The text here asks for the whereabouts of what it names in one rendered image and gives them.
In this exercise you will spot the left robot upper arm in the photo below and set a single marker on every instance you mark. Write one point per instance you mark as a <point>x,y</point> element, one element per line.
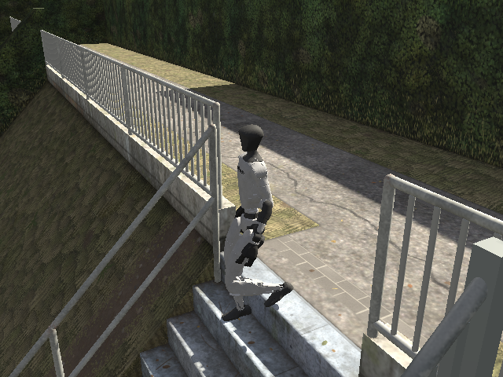
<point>260,175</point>

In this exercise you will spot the robot left thigh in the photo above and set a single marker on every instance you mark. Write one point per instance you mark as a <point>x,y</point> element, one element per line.
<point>233,268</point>

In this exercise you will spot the robot thigh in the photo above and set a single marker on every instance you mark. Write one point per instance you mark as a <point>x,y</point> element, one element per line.
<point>233,268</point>
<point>232,237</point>

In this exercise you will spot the robot right thigh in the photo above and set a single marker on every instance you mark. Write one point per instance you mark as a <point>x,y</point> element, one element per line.
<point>232,237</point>

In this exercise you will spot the left robot hand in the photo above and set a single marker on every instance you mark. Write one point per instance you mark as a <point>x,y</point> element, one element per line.
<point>250,251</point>

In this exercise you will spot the right robot hand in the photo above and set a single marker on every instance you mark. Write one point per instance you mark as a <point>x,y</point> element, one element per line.
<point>239,212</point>

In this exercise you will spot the left robot forearm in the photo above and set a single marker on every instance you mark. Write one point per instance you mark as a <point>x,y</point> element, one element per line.
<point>263,217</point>

